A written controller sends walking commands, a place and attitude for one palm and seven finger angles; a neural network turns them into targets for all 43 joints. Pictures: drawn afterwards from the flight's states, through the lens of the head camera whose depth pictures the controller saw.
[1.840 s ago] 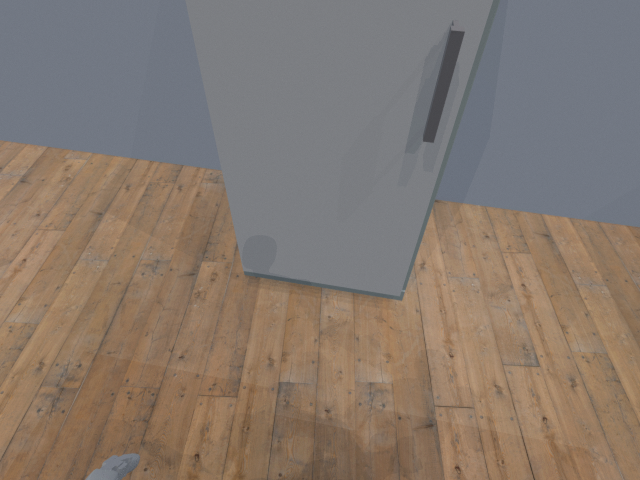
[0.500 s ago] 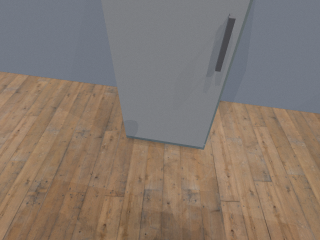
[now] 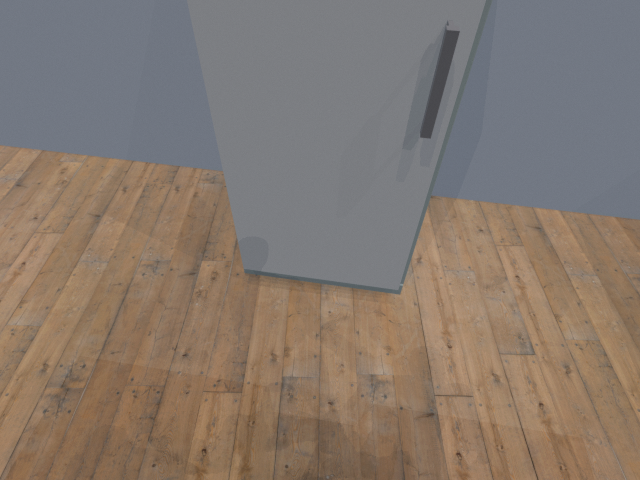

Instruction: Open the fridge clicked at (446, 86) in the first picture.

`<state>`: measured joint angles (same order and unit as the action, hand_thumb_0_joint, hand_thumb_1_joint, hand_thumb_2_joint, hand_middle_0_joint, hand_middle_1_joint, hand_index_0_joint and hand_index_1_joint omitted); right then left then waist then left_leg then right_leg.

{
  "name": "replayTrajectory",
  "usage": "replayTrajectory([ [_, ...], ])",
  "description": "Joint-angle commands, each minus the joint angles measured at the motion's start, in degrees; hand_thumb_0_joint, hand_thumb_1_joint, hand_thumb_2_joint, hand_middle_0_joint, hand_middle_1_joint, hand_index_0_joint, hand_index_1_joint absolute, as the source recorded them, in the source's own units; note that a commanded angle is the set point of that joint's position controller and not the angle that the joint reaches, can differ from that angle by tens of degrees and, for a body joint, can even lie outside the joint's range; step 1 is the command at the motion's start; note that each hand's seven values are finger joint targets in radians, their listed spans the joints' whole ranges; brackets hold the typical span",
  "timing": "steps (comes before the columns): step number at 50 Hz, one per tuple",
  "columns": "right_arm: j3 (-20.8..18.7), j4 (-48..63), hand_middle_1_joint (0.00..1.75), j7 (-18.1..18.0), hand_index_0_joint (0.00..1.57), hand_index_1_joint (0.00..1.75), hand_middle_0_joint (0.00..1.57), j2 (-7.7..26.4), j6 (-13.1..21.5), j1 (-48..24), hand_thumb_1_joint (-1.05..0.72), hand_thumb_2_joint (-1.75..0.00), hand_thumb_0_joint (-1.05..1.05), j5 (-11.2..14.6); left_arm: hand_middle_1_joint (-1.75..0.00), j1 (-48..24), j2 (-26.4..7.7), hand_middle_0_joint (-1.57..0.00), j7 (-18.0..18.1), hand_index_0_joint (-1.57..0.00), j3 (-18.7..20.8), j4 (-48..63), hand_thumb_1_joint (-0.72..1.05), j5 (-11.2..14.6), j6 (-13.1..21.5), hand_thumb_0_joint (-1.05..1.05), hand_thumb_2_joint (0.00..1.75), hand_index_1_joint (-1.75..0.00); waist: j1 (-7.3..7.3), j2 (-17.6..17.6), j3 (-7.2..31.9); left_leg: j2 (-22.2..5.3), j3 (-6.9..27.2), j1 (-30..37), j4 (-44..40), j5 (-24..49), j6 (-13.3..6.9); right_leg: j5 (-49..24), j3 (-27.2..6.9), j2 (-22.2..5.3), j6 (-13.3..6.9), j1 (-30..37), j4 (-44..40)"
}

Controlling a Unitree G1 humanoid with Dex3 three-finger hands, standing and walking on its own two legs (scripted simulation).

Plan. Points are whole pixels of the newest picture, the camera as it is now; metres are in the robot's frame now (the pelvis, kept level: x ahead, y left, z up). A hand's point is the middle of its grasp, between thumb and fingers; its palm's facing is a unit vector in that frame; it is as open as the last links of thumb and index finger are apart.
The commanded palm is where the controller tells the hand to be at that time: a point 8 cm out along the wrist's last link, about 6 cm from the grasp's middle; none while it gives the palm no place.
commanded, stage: take the last steps up to it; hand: right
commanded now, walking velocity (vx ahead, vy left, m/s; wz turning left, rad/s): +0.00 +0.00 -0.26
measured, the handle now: (437, 82) +0.83 -0.19 +0.10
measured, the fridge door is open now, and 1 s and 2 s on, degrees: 0 0 0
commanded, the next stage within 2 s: come to a stop and stand still in 1.10 s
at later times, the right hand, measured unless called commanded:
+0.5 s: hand out of the picture +0.05 -0.20 -0.18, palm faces +0.05 +0.99 -0.16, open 7.4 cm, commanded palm none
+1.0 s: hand (419, 458) +0.20 -0.14 -0.18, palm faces +0.16 +0.97 -0.16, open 7.3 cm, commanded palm none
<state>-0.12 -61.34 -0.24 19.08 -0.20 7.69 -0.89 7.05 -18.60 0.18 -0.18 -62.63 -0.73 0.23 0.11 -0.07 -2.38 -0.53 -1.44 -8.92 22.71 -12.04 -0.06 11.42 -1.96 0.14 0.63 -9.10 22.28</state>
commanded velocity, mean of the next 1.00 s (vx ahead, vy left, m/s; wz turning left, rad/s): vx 0.27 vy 0.03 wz -0.03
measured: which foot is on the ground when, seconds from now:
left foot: down 0.00-0.34, up 0.36-0.66, down 0.68-1.00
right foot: down 0.00-0.68, up 0.70-1.00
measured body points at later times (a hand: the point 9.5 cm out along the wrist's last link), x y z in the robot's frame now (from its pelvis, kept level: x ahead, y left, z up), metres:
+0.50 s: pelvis +0.07 -0.02 +0.00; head +0.08 -0.03 +0.45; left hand +0.00 +0.20 -0.15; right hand +0.05 -0.25 -0.17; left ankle +0.05 +0.10 -0.69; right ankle +0.01 -0.13 -0.74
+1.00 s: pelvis +0.25 +0.02 -0.01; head +0.25 +0.01 +0.44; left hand +0.36 +0.25 -0.15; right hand +0.20 -0.19 -0.17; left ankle +0.20 +0.12 -0.74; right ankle +0.31 -0.11 -0.71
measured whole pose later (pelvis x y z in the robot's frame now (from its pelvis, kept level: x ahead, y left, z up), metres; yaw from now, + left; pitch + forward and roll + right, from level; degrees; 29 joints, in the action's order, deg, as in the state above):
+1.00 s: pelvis +0.25 +0.02 -0.01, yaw -6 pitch +0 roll +2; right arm -2.2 -63.6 -0.6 8.0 3.6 20.6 -2.0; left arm 9.4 -9.5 -0.6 3.5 -58.1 -1.6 2.1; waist 1.0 -0.5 -0.4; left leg 1.1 -8.9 -5.4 23.0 -17.3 -2.3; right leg 15.7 5.6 -6.6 0.1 -28.0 45.1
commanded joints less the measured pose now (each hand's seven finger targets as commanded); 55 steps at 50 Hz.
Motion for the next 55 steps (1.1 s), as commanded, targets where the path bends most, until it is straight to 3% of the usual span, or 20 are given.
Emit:
replayTrajectory([
  [1, -1.37, 3.23, 0.3, -1.07, 0.2, 0.3, 0.2, 6.96, 0.11, 1.07, -0.9, -0.9, 0.0, 0.31, -0.3, 0.06, -6.25, -0.2, 0.34, -0.2, 1.11, 3.31, 0.9, 0.14, 0.0, 0.0, 0.9, -0.3, 0.39, 0.38, 4.12, -7.63, 4.72, 1.46, -1.33, 7.46, -0.21, -10.47, -4.7, -5.67, -1.2, -2.4, -0.44],
  [4, -1.28, 3.62, 0.3, -1.25, 0.2, 0.3, 0.2, 6.13, -0.28, 2.06, -0.9, -0.9, 0.0, 0.25, -0.3, 1.19, -4.86, -0.2, 0.25, -0.2, 0.99, 3.7, 0.9, 0.08, -0.51, 0.0, 0.9, -0.3, 0.36, 0.97, 3.62, -8.13, 5.01, 0.34, -1.11, 5.1, -0.3, -8.97, -4.65, -5.05, -0.97, -3.96, 0.79],
  [7, -1.32, 2.8, 0.3, -0.71, 0.2, 0.3, 0.2, 5.45, -0.26, 3.86, -0.9, -0.9, 0.0, -0.06, -0.3, 2.84, -3.78, -0.2, 0.02, -0.2, 0.79, 2.93, 0.9, -0.49, -0.66, 0.0, 0.9, -0.3, 0.68, 3.02, 2.58, -7.64, 6.33, -0.14, -4.72, -15.1, -0.65, 6.43, -4.64, -3.26, -1.37, -6.79, 1.11],
  [11, -2.61, 2.57, 0.3, -0.55, 0.2, 0.3, 0.2, 6.42, -0.08, 6.95, -0.9, -0.9, 0.0, -0.42, -0.3, 6.23, -1.07, -0.2, -0.01, -0.2, 1.34, 2.63, 0.9, -0.98, -0.72, 0.0, 0.9, -0.3, 0.6, 10.65, -2.24, -14.48, 13.92, -5.46, -12.54, -31.72, -5.33, 13.37, 2.22, -0.88, -1.09, -10.58, 12.88],
  [14, -2.65, 2.7, 0.3, -0.23, 0.2, 0.3, 0.2, 3.96, 0.59, 6.3, -0.9, -0.9, 0.0, -0.17, -0.3, 12.41, 1.03, -0.2, -0.09, -0.2, 1.71, 1.14, 0.9, -0.75, 0.26, 0.0, 0.9, -0.3, -2.39, 3.58, -3.5, -11.29, 7.41, -11.61, -6.35, -27.19, -5.05, 11.85, 2.59, -1.99, -2.11, -3.35, 8.62],
  [15, -2.46, 2.98, 0.3, 0.03, 0.2, 0.3, 0.2, 2.15, 0.55, 5.98, -0.9, -0.9, 0.0, -0.07, -0.3, 15.24, 0.92, -0.2, 0.04, -0.2, 1.93, 0.23, 0.9, -0.79, 0.75, 0.0, 0.9, -0.3, -3.11, -1.64, -4.71, -7.53, 3.53, -14.04, 0.01, -24.2, -3.76, 14.81, -1.69, -3.59, -3.06, -1.77, 2.78],
  [17, -1.51, 5.17, 0.3, 0.44, 0.2, 0.3, 0.2, -2.89, 0.87, 4.0, -0.9, -0.9, 0.0, -0.26, -0.3, 21.63, -4.29, -0.2, 0.79, -0.2, 3.47, -1.17, 0.9, -1.08, 1.59, 0.0, 0.9, -0.3, -4.92, -18.03, -8.17, 1.35, -6.02, -24.5, 22.31, -18.89, -0.34, 28.18, -25.23, -17.06, -9.38, 0.59, -14.24],
  [18, -1.93, 6.41, 0.3, 0.43, 0.2, 0.3, 0.2, -1.81, 1.24, 1.71, -0.9, -0.9, 0.0, -0.73, -0.3, 22.71, -4.28, -0.2, 1.02, -0.2, 3.71, -0.84, 0.9, -0.78, 1.79, 0.0, 0.9, -0.3, -5.07, -15.0, -9.75, -1.01, -1.62, -28.08, 29.53, -18.77, -1.09, 27.67, -28.96, -19.63, -12.55, 0.83, -16.35],
  [23, -2.44, 5.31, 0.3, 1.65, 0.2, 0.3, 0.2, -4.9, 2.24, 4.02, -0.9, -0.9, 0.0, -0.47, -0.3, 20.8, 0.37, -0.2, 1.96, -0.2, 2.8, -0.45, 0.9, -0.49, 3.88, 0.0, 0.9, -0.3, -2.26, -5.89, -4.6, -4.81, 0.24, -27.1, 32.63, -11.0, 0.15, -3.09, -15.57, -16.22, -12.45, 5.26, -11.27],
  [29, -2.73, 5.81, 0.3, 1.98, 0.2, 0.3, 0.2, -7.59, 2.23, 2.53, -0.9, -0.9, 0.0, -0.18, -0.3, 21.12, 0.6, -0.2, 2.19, -0.2, 3.67, -1.63, 0.9, -0.92, 3.66, 0.0, 0.9, -0.3, -2.2, -8.07, -1.78, -2.83, -4.56, -15.52, 15.18, -5.7, 0.47, -9.33, -6.74, -13.65, -9.72, 3.29, -7.15],
  [32, -3.95, 2.01, 0.3, 1.52, 0.2, 0.3, 0.2, -5.37, 2.8, 12.56, -0.9, -0.9, 0.0, -0.45, -0.3, 20.25, 1.35, -0.2, 1.87, -0.2, 3.8, -2.1, 0.9, -0.54, 3.32, 0.0, 0.9, -0.3, 2.76, -2.73, 0.91, -0.26, -6.11, 3.45, 5.76, 1.54, -0.54, -7.97, -2.26, -9.97, -6.2, -4.79, 3.93],
  [33, -4.97, 0.09, 0.3, 0.92, 0.2, 0.3, 0.2, -1.12, 3.63, 19.75, -0.9, -0.9, 0.0, -0.78, -0.3, 20.44, 3.18, -0.2, 1.31, -0.2, 3.52, -1.63, 0.9, -0.08, 3.49, 0.0, 0.9, -0.3, 5.97, 5.48, 5.82, -7.81, 3.08, 15.57, 2.09, -3.51, -3.16, -3.22, 1.76, -7.04, -3.93, -12.44, 16.85],
  [34, -6.51, -1.39, 0.3, 0.02, 0.2, 0.3, 0.2, 5.02, 4.09, 25.29, -0.9, -0.9, 0.0, -0.96, -0.3, 21.41, 7.53, -0.2, 0.92, -0.2, 2.64, 0.21, 0.9, 0.18, 3.87, 0.0, 0.9, -0.3, 6.85, 20.76, 8.97, -23.74, 25.97, 22.77, -5.98, -9.11, -8.7, 18.71, 6.87, -0.4, -1.76, -25.06, 34.69],
  [35, -6.16, -1.75, 0.3, -0.29, 0.2, 0.3, 0.2, 4.64, 3.65, 26.06, -0.9, -0.9, 0.0, 0.12, -0.3, 16.65, 5.03, -0.2, 0.92, -0.2, 3.23, 1.73, 0.9, -0.17, 3.4, 0.0, 0.9, -0.3, 7.65, 14.47, 5.88, -25.03, 29.56, 16.39, -10.85, -14.08, -10.6, 22.21, 3.06, -2.63, -2.69, -27.37, 43.39],
  [37, -5.35, -0.23, 0.3, -0.54, 0.2, 0.3, 0.2, 0.64, 3.73, 17.7, -0.9, -0.9, 0.0, -0.11, -0.3, 13.09, 6.04, -0.2, 0.35, -0.2, 3.56, 1.84, 0.9, -0.46, 3.41, 0.0, 0.9, -0.3, 4.56, 10.18, -0.26, -21.79, 24.51, 6.3, -12.11, -18.04, -10.97, 13.64, 2.14, -6.44, -2.83, -29.02, 48.25],
  [41, -3.5, 0.99, 0.3, -1.01, 0.2, 0.3, 0.2, -5.2, 4.36, 12.58, -0.9, -0.9, 0.0, -0.84, -0.3, 14.31, 9.19, -0.2, -0.13, -0.2, 3.45, 1.41, 0.9, -0.96, 1.63, 0.0, 0.9, -0.3, -0.84, 2.84, -3.29, -16.76, 8.0, -6.36, -12.16, -0.73, -9.2, 8.03, 4.17, -8.29, -0.93, -20.95, 40.55],
  [49, -3.39, -0.76, 0.3, -0.81, 0.2, 0.3, 0.2, -3.01, 4.67, 16.52, -0.9, -0.9, 0.0, -0.82, -0.3, 4.51, 8.61, -0.2, -1.33, -0.2, 3.09, 6.15, 0.9, -0.57, 2.34, 0.0, 0.9, -0.3, 0.72, 5.51, -3.16, -14.19, 3.85, -1.55, -8.93, 11.62, -9.36, 3.18, 8.56, -5.62, -0.78, -16.12, 18.72],
  [52, -3.53, -1.16, 0.3, -0.91, 0.2, 0.3, 0.2, -3.15, 4.31, 16.13, -0.9, -0.9, 0.0, -0.29, -0.3, 8.61, 7.19, -0.2, -0.61, -0.2, 3.17, 4.82, 0.9, -0.7, 3.09, 0.0, 0.9, -0.3, -2.07, 3.78, -0.73, -10.96, 0.85, -1.08, -0.31, 18.9, -7.19, -1.28, 10.85, -2.91, -1.6, -5.04, 8.9],
  [53, -3.29, -1.17, 0.3, -0.87, 0.2, 0.3, 0.2, -4.06, 4.2, 16.45, -0.9, -0.9, 0.0, -0.16, -0.3, 14.35, 4.85, -0.2, -0.23, -0.2, 3.7, 2.97, 0.9, -0.85, 3.49, 0.0, 0.9, -0.3, -4.2, -0.86, 2.48, -8.73, -0.93, -3.54, 9.62, 19.7, -5.74, -4.27, 8.93, -3.74, -2.31, 4.09, 5.22],
  [55, -2.43, 1.05, 0.3, -0.4, 0.2, 0.3, 0.2, -7.65, 4.16, 17.8, -0.9, -0.9, 0.0, 0.38, -0.3, 23.5, -4.49, -0.2, 0.9, -0.2, 5.49, 1.43, 0.9, -0.87, 3.39, 0.0, 0.9, -0.3, -6.05, -19.14, 9.59, 1.31, -5.65, -23.15, 38.91, -22.41, -0.61, -20.69, -18.94, -26.89, -13.15, 20.07, -3.44],
])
